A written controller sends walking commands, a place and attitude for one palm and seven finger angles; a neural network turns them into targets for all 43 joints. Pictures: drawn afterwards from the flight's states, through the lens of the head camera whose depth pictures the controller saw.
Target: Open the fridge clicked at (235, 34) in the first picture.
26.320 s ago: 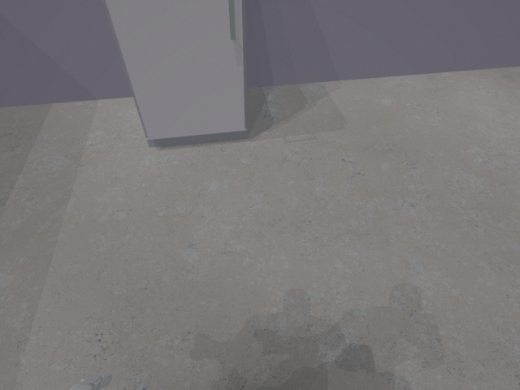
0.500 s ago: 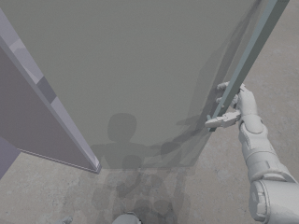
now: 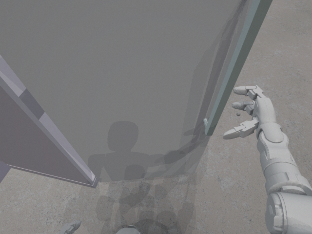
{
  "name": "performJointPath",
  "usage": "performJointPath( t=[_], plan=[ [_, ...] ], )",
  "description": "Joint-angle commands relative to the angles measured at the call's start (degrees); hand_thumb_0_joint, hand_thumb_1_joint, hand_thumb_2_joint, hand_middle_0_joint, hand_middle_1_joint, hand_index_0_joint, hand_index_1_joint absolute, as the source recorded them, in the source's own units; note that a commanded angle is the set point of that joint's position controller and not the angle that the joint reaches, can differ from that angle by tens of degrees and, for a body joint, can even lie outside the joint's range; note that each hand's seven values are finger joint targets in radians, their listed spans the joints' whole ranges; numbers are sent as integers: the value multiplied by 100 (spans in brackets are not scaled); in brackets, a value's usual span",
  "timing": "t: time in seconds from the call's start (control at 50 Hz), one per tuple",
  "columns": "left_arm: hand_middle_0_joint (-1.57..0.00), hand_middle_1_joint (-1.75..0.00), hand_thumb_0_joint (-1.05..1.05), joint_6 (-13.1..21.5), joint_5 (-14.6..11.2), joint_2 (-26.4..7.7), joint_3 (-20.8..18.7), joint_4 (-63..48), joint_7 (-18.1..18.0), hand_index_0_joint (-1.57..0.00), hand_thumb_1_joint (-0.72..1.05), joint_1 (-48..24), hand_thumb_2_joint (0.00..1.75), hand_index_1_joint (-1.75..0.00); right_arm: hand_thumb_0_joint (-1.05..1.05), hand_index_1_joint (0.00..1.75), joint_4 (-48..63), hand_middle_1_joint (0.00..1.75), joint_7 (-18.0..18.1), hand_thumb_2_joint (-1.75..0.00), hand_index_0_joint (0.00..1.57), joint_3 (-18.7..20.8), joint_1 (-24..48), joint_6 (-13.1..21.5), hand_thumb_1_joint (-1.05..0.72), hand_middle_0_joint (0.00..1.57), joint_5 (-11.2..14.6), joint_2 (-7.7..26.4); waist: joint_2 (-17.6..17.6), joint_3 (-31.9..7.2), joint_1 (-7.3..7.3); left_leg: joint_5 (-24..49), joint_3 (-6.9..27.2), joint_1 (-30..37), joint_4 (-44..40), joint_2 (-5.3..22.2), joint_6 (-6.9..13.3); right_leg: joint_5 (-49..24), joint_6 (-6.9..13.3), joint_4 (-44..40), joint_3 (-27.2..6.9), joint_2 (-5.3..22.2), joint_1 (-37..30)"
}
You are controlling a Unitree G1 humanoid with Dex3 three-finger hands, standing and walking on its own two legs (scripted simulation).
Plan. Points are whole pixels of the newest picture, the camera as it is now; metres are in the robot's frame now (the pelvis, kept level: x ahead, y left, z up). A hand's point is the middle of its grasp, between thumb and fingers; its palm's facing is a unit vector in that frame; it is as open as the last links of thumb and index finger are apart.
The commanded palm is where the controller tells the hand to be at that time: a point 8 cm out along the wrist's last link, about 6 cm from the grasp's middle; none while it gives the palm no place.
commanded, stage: slip the hand off the handle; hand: right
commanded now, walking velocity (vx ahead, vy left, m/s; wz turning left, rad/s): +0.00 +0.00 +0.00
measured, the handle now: (223, 83) +0.49 -0.11 +0.12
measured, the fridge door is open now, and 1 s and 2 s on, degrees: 72 72 72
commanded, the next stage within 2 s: draw the hand back to the body in 0.96 s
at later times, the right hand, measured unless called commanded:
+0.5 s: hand (251, 126) +0.41 -0.20 +0.05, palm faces -0.06 +0.98 -0.19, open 14.6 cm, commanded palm +0.37 -0.24 +0.07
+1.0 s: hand (260, 161) +0.31 -0.20 +0.05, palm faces -0.02 +0.98 -0.20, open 14.6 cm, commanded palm +0.29 -0.25 +0.07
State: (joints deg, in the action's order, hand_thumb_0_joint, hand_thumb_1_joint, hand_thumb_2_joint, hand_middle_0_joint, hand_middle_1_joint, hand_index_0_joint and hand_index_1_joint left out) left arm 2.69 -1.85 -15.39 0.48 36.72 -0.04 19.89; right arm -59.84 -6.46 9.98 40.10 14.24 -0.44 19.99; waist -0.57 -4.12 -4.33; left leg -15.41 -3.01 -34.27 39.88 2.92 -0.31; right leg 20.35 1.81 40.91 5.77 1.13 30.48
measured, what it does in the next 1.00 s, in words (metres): stands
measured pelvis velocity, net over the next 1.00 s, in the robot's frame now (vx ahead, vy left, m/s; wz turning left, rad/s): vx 0.01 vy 0.01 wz -0.03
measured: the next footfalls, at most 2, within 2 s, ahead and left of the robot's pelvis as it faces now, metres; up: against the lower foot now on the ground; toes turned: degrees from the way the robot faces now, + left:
none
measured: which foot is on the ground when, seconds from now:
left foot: down 0.00-1.00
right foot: down 0.00-1.00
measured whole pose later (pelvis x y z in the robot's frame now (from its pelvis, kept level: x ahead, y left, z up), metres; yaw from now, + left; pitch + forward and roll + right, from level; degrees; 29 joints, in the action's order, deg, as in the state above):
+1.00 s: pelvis +0.01 +0.01 +0.00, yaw -1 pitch +5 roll +0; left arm 5.7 -3.1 -15.1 1.8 31.6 -2.0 14.3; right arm -21.4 -13.1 8.2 4.8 6.9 6.1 19.2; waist 1.3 -4.4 0.4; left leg -17.1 -5.0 -27.0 39.4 2.6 0.1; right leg 21.6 1.1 41.0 3.6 1.4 24.2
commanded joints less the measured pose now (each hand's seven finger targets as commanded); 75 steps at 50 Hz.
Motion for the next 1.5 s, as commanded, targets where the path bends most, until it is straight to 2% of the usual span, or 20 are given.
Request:
performJointPath(
  t=[0.0,0.16,0.24,0.28,0.32,0.4,0.56,0.64,0.68,0.72,0.86,1.02,1.06,1.08,1.1,1.12,1.16,1.2,1.3,1.48],
  plan=[
    [-20,-30,0,131,-32,-945,-373,-521,-95,-20,90,427,90,-30,0,115,1443,115,-105,-20,25,120,2418,401,55,25,133,937,181,-2057,-79,1289,108,827,-287,-326,170,-1791,-69,-429,-584,-46,-1159],
    [-20,-30,0,36,-51,-981,-323,-563,-158,-20,90,385,90,-30,0,115,1451,115,-240,-20,25,342,2522,368,55,25,119,1415,236,-1805,-78,1009,74,715,-252,-335,196,-1511,-69,-411,-667,-48,-934],
    [-20,-30,0,21,-44,-971,-326,-568,-171,-20,90,388,90,-30,0,115,1568,115,-342,-20,25,462,2414,419,55,25,133,1570,464,-2135,-3,1096,68,750,-189,-338,196,-1757,-117,-367,-699,-34,-1108],
    [-20,-30,0,25,-54,-951,-327,-654,-136,-20,90,393,90,-30,0,115,1576,115,-463,-20,25,348,1717,336,55,25,258,1274,465,-2234,87,1316,57,832,-177,-349,195,-2229,-130,-323,-676,-11,-1210],
    [-20,-30,0,-11,-69,-975,-334,-721,-119,-20,90,347,90,-30,0,115,1579,115,-558,-20,25,357,1310,213,55,25,346,1237,73,-2002,99,1332,46,932,-208,-359,174,-2017,-91,-354,-609,-12,-902],
    [-20,-30,0,-30,-91,-953,-343,-943,-98,-20,90,221,90,-30,0,115,2280,115,-620,-20,25,535,621,106,55,25,428,1412,175,-2029,275,1368,69,1200,-224,-349,187,-1948,-57,-414,-540,-30,-799],
    [-20,-30,0,132,-111,-868,-326,-1056,-175,-20,90,-101,90,-30,0,115,3844,115,-428,-20,25,436,98,48,55,25,543,1346,333,-1796,226,1133,65,1231,-343,-370,167,-1672,-39,-519,-574,-2,-1024],
    [-20,-30,0,260,-139,-818,-277,-1072,-217,-20,90,-321,90,-30,0,115,4139,115,-408,-20,25,196,-279,-63,55,25,589,1057,444,-1573,227,913,32,1202,-414,-346,164,-1354,-59,-632,-590,-17,-1040],
    [-20,-30,0,308,-138,-828,-264,-1078,-231,-20,90,-366,90,-30,0,115,4187,115,-423,-20,25,307,-622,-126,55,25,608,1163,305,-1571,277,968,51,1334,-438,-336,166,-1353,-40,-639,-586,-29,-1015],
    [-20,-30,0,363,-155,-798,-234,-1132,-230,-20,90,-487,90,-30,0,115,4281,115,-479,-20,25,99,-892,-203,55,25,657,885,219,-1406,279,933,35,1344,-464,-320,158,-1248,-40,-671,-567,-45,-949],
    [-20,-30,0,489,-141,-793,-205,-1276,-254,-20,90,-686,90,-30,0,115,4819,115,-557,-20,25,322,-1923,-374,55,25,730,1027,82,-1259,433,980,56,1574,-490,-284,157,-1230,-16,-659,-522,-81,-849],
    [-20,-30,0,725,-141,-733,-144,-1185,-368,-20,90,-817,90,-30,0,115,5371,115,-633,-20,25,168,-1521,-330,55,25,763,986,339,-998,246,508,74,1255,-571,-278,126,-806,-30,-623,-572,-99,-938],
    [-20,-30,0,775,-133,-753,-131,-1123,-406,-20,90,-782,90,-30,0,115,5241,115,-635,-20,25,109,-1363,-339,55,25,765,964,157,-957,209,403,75,1218,-593,-277,126,-732,-14,-611,-612,-95,-900],
    [-20,-30,0,943,-139,-709,-48,-1050,-540,-20,90,-832,90,-30,0,115,5656,115,-1070,-20,25,636,-776,158,55,25,2284,221,-312,-1250,79,461,147,1591,-700,-276,156,-691,-97,-478,-651,-157,-996],
    [-20,-30,0,1043,-145,-733,-19,-912,-621,-20,90,-950,90,-30,0,115,5202,115,-1379,-20,25,820,-1110,376,55,25,2337,674,-141,-1299,324,352,252,1765,-648,-243,185,-562,-129,-454,-596,-142,-875],
    [-20,-30,0,1096,-118,-734,7,-941,-653,-20,90,-933,90,-30,0,115,5154,115,-1565,-20,25,971,-1225,518,55,25,2386,854,79,-1329,386,401,277,1769,-594,-215,196,-614,-117,-485,-616,-160,-796],
    [-20,-30,0,1093,-64,-767,-44,-929,-609,-20,90,-814,90,-30,0,115,4816,115,-1624,-20,25,1074,-1748,508,55,25,1879,1312,337,-1245,527,683,237,1709,-402,-204,202,-893,-84,-510,-601,-124,-711],
    [-20,-30,0,1062,-91,-712,-79,-1098,-489,-20,90,-809,90,-30,0,115,4901,115,-1655,-20,25,884,-2477,272,55,25,1692,1075,565,-1207,626,1015,135,1707,-330,-191,206,-1221,-91,-590,-561,-115,-739],
    [-20,-30,0,1136,-151,-709,-83,-1446,-449,-20,90,-931,90,-30,0,115,5858,115,-1706,-20,25,1044,-3056,-285,55,25,2100,946,6,-1310,662,1148,89,2031,-514,-224,141,-1286,-67,-694,-538,-86,-786],
    [-20,-30,0,1462,-168,-713,-50,-1283,-581,-20,90,-948,90,-30,0,113,6757,113,-1558,-22,25,1065,-3134,-460,51,25,2035,1064,314,-819,528,484,129,1825,-857,-245,119,-842,-25,-856,-609,-52,-1101]
  ],
)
